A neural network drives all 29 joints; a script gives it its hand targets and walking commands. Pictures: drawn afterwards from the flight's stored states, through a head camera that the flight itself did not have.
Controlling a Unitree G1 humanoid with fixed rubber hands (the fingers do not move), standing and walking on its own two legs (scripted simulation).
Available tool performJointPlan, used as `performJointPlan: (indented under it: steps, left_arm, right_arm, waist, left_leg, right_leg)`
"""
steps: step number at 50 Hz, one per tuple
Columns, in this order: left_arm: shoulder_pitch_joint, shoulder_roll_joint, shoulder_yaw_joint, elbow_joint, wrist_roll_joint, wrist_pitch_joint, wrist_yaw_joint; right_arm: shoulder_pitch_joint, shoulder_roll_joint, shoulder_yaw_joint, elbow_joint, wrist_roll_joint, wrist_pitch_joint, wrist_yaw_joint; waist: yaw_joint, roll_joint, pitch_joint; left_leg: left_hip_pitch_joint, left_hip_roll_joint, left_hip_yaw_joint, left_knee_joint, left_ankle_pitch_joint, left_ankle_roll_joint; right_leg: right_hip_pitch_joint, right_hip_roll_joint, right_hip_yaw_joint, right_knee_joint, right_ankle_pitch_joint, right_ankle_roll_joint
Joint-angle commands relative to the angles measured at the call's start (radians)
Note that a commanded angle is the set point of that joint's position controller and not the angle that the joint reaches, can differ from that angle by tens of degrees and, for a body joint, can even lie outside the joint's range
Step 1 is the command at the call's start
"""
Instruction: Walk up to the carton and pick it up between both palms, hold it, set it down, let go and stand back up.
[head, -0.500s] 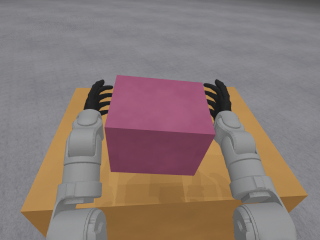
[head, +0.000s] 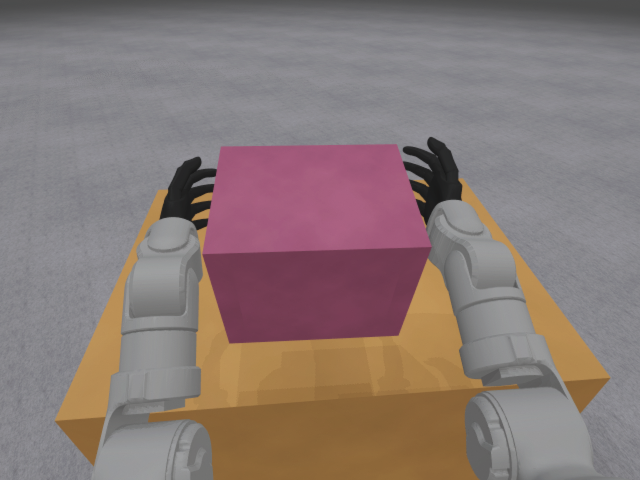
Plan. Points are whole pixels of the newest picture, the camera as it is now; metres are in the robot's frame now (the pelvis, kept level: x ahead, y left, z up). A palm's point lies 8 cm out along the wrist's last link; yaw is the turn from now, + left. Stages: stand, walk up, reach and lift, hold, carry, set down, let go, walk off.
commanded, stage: hold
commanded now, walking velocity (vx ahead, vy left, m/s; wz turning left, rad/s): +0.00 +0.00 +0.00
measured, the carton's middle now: (312, 244) +0.36 +0.00 +0.17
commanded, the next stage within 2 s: none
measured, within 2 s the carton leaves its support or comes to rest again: neither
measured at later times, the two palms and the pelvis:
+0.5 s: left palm (192, 224) +0.38 +0.15 +0.19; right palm (438, 226) +0.38 -0.16 +0.18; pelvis +0.02 +0.00 +0.00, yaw +0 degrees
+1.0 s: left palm (182, 231) +0.37 +0.16 +0.19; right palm (430, 209) +0.38 -0.14 +0.20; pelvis +0.00 +0.00 +0.00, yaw +0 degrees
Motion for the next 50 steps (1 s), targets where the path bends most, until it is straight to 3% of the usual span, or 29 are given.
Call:
performJointPlan:
  steps: [1, 3, 4, 5, 7, 11, 16, 18, 19, 20, 21, 24, 25, 26, 28, 29, 31, 33, 34, 35, 37, 38, 39, 41, 42, 46, 47, 49, 50]
  left_arm:
    - [-0.835, -0.457, -0.332, 0.071, -0.093, -0.091, -0.200]
    - [-0.830, -0.453, -0.323, 0.081, -0.083, -0.089, -0.212]
    - [-0.813, -0.469, -0.344, 0.052, -0.087, -0.091, -0.218]
    - [-0.794, -0.449, -0.314, 0.041, -0.080, -0.097, -0.220]
    - [-0.865, -0.476, -0.398, -0.102, -0.125, -0.128, -0.212]
    - [-0.826, -0.512, -0.491, -0.184, -0.161, -0.149, -0.183]
    - [-0.648, -0.541, -0.607, -0.360, -0.216, -0.131, -0.166]
    - [-0.641, -0.527, -0.592, -0.369, -0.183, -0.108, -0.163]
    - [-0.626, -0.509, -0.592, -0.416, -0.190, -0.105, -0.161]
    - [-0.540, -0.509, -0.570, -0.360, -0.170, -0.079, -0.161]
    - [-0.556, -0.503, -0.567, -0.379, -0.171, -0.075, -0.166]
    - [-0.576, -0.477, -0.505, -0.287, -0.129, -0.046, -0.178]
    - [-0.607, -0.492, -0.507, -0.293, -0.138, -0.049, -0.178]
    - [-0.624, -0.507, -0.497, -0.271, -0.128, -0.046, -0.177]
    - [-0.679, -0.509, -0.496, -0.219, -0.137, -0.046, -0.179]
    - [-0.750, -0.522, -0.521, -0.270, -0.176, -0.068, -0.176]
    - [-0.793, -0.529, -0.495, -0.197, -0.161, -0.075, -0.167]
    - [-0.847, -0.518, -0.464, -0.156, -0.160, -0.080, -0.168]
    - [-0.875, -0.496, -0.433, -0.134, -0.146, -0.094, -0.169]
    - [-0.904, -0.502, -0.447, -0.164, -0.152, -0.109, -0.164]
    - [-0.914, -0.496, -0.428, -0.058, -0.152, -0.115, -0.164]
    - [-0.950, -0.495, -0.415, -0.045, -0.135, -0.122, -0.165]
    - [-0.917, -0.482, -0.401, -0.033, -0.138, -0.124, -0.170]
    - [-0.875, -0.468, -0.365, 0.068, -0.101, -0.118, -0.186]
    - [-0.841, -0.443, -0.319, 0.083, -0.068, -0.118, -0.194]
    - [-0.908, -0.475, -0.389, -0.017, -0.103, -0.152, -0.194]
    - [-0.869, -0.469, -0.379, 0.026, -0.095, -0.148, -0.197]
    - [-0.879, -0.482, -0.389, -0.062, -0.090, -0.161, -0.190]
    - [-0.881, -0.493, -0.423, -0.076, -0.110, -0.158, -0.187]
  right_arm:
    - [-0.653, 0.576, 0.243, -0.038, -0.060, -0.072, 0.203]
    - [-0.674, 0.571, 0.225, -0.014, -0.078, -0.084, 0.205]
    - [-0.669, 0.570, 0.237, -0.045, -0.071, -0.092, 0.201]
    - [-0.653, 0.571, 0.251, -0.051, -0.054, -0.093, 0.199]
    - [-0.660, 0.605, 0.301, -0.118, -0.014, -0.127, 0.186]
    - [-0.652, 0.606, 0.397, -0.217, 0.052, -0.145, 0.162]
    - [-0.584, 0.591, 0.547, -0.555, 0.169, -0.148, 0.106]
    - [-0.569, 0.566, 0.567, -0.546, 0.190, -0.125, 0.092]
    - [-0.565, 0.560, 0.584, -0.600, 0.199, -0.127, 0.089]
    - [-0.570, 0.546, 0.600, -0.604, 0.208, -0.111, 0.087]
    - [-0.560, 0.529, 0.583, -0.602, 0.204, -0.105, 0.084]
    - [-0.610, 0.505, 0.552, -0.549, 0.185, -0.080, 0.084]
    - [-0.595, 0.510, 0.535, -0.531, 0.175, -0.078, 0.092]
    - [-0.630, 0.530, 0.529, -0.504, 0.165, -0.078, 0.100]
    - [-0.694, 0.519, 0.486, -0.494, 0.131, -0.083, 0.111]
    - [-0.716, 0.557, 0.485, -0.514, 0.128, -0.093, 0.117]
    - [-0.681, 0.547, 0.445, -0.352, 0.100, -0.079, 0.133]
    - [-0.710, 0.566, 0.399, -0.307, 0.051, -0.085, 0.153]
    - [-0.713, 0.581, 0.387, -0.278, 0.020, -0.088, 0.165]
    - [-0.708, 0.600, 0.380, -0.257, 0.028, -0.100, 0.174]
    - [-0.733, 0.604, 0.326, -0.197, -0.019, -0.110, 0.190]
    - [-0.731, 0.587, 0.285, -0.149, -0.043, -0.121, 0.203]
    - [-0.697, 0.593, 0.281, -0.125, -0.053, -0.121, 0.207]
    - [-0.664, 0.578, 0.226, -0.026, -0.095, -0.117, 0.213]
    - [-0.641, 0.571, 0.211, 0.000, -0.107, -0.121, 0.217]
    - [-0.695, 0.597, 0.241, -0.043, -0.081, -0.163, 0.220]
    - [-0.697, 0.595, 0.252, -0.040, -0.083, -0.167, 0.218]
    - [-0.669, 0.603, 0.272, -0.064, -0.060, -0.179, 0.209]
    - [-0.666, 0.598, 0.290, -0.077, -0.050, -0.182, 0.203]
  waist:
    - [-0.041, -0.070, -0.216]
    - [-0.039, -0.036, -0.233]
    - [-0.056, -0.028, -0.251]
    - [-0.041, -0.035, -0.264]
    - [-0.048, 0.007, -0.405]
    - [-0.048, 0.048, -0.502]
    - [-0.062, 0.037, -0.678]
    - [-0.046, 0.072, -0.575]
    - [-0.030, 0.058, -0.604]
    - [-0.012, 0.034, -0.531]
    - [-0.025, 0.027, -0.526]
    - [-0.008, -0.002, -0.413]
    - [-0.020, 0.005, -0.394]
    - [0.002, 0.007, -0.379]
    - [-0.006, -0.003, -0.382]
    - [-0.010, -0.006, -0.456]
    - [-0.011, 0.018, -0.396]
    - [-0.007, 0.000, -0.371]
    - [-0.004, -0.046, -0.356]
    - [-0.014, -0.006, -0.396]
    - [-0.005, -0.037, -0.349]
    - [-0.028, -0.023, -0.340]
    - [-0.019, -0.043, -0.333]
    - [-0.048, -0.034, -0.250]
    - [-0.032, -0.054, -0.220]
    - [-0.033, 0.004, -0.354]
    - [-0.032, -0.005, -0.324]
    - [-0.033, 0.021, -0.363]
    - [-0.048, 0.039, -0.381]
  left_leg:
    - [-0.020, -0.069, 0.004, -0.129, -0.205, 0.045]
    - [-0.017, -0.064, 0.005, -0.135, -0.177, 0.039]
    - [-0.005, -0.066, 0.006, -0.125, -0.141, 0.029]
    - [0.008, -0.071, 0.007, -0.121, -0.091, 0.034]
    - [0.076, -0.075, 0.000, -0.086, 0.052, 0.012]
    - [0.152, -0.081, -0.013, -0.034, 0.206, -0.024]
    - [0.239, -0.097, -0.036, 0.063, 0.543, -0.049]
    - [0.241, -0.102, -0.039, 0.062, 0.538, -0.054]
    - [0.235, -0.100, -0.036, 0.062, 0.548, -0.052]
    - [0.207, -0.098, -0.042, 0.055, 0.525, -0.041]
    - [0.205, -0.098, -0.038, 0.048, 0.514, -0.041]
    - [0.168, -0.097, -0.033, 0.004, 0.346, -0.017]
    - [0.155, -0.094, -0.035, -0.007, 0.304, -0.019]
    - [0.159, -0.086, -0.025, -0.014, 0.298, -0.018]
    - [0.153, -0.075, -0.028, -0.032, 0.221, -0.006]
    - [0.155, -0.072, -0.024, -0.031, 0.197, -0.007]
    - [0.145, -0.064, -0.029, -0.050, 0.091, -0.005]
    - [0.095, -0.063, -0.024, -0.080, 0.000, 0.008]
    - [0.075, -0.066, -0.011, -0.097, -0.054, 0.025]
    - [0.080, -0.071, -0.004, -0.085, -0.058, 0.022]
    - [0.018, -0.064, -0.003, -0.107, -0.170, 0.035]
    - [0.018, -0.061, -0.006, -0.126, -0.207, 0.043]
    - [0.009, -0.055, 0.000, -0.126, -0.179, 0.042]
    - [-0.022, -0.063, 0.012, -0.139, -0.245, 0.043]
    - [-0.013, -0.065, 0.014, -0.136, -0.220, 0.051]
    - [0.047, -0.058, 0.005, -0.122, -0.102, 0.025]
    - [0.046, -0.068, 0.015, -0.120, -0.102, 0.027]
    - [0.080, -0.073, 0.008, -0.106, 0.004, 0.012]
    - [0.106, -0.073, 0.006, -0.097, 0.011, 0.007]
  right_leg:
    - [0.059, 0.031, -0.077, -0.138, -0.274, 0.006]
    - [0.097, 0.031, -0.081, -0.127, -0.224, 0.000]
    - [0.124, 0.031, -0.091, -0.124, -0.163, 0.000]
    - [0.145, 0.027, -0.081, -0.129, -0.113, 0.006]
    - [0.197, 0.034, -0.085, -0.099, 0.070, 0.010]
    - [0.226, 0.056, -0.094, -0.083, 0.210, 0.014]
    - [0.415, 0.082, -0.079, -0.028, 0.620, 0.030]
    - [0.377, 0.077, -0.078, -0.036, 0.592, 0.038]
    - [0.396, 0.077, -0.076, -0.026, 0.633, 0.041]
    - [0.394, 0.078, -0.068, -0.028, 0.635, 0.043]
    - [0.393, 0.075, -0.071, -0.032, 0.621, 0.038]
    - [0.327, 0.068, -0.075, -0.066, 0.429, 0.038]
    - [0.318, 0.066, -0.079, -0.071, 0.356, 0.034]
    - [0.273, 0.066, -0.081, -0.073, 0.322, 0.032]
    - [0.212, 0.067, -0.087, -0.096, 0.177, 0.021]
    - [0.210, 0.063, -0.084, -0.094, 0.161, 0.018]
    - [0.122, 0.057, -0.088, -0.104, 0.034, 0.009]
    - [0.106, 0.047, -0.085, -0.113, -0.053, 0.001]
    - [0.098, 0.045, -0.089, -0.119, -0.105, 0.007]
    - [0.096, 0.040, -0.085, -0.114, -0.122, 0.004]
    - [0.050, 0.039, -0.079, -0.118, -0.243, 0.001]
    - [0.049, 0.037, -0.089, -0.122, -0.273, -0.002]
    - [0.054, 0.039, -0.079, -0.122, -0.266, -0.003]
    - [0.057, 0.033, -0.075, -0.136, -0.305, -0.002]
    - [0.065, 0.028, -0.081, -0.133, -0.289, 0.002]
    - [0.104, 0.034, -0.093, -0.117, -0.152, 0.005]
    - [0.108, 0.030, -0.089, -0.128, -0.143, 0.003]
    - [0.152, 0.034, -0.106, -0.110, -0.022, 0.010]
    - [0.153, 0.035, -0.107, -0.107, 0.011, 0.010]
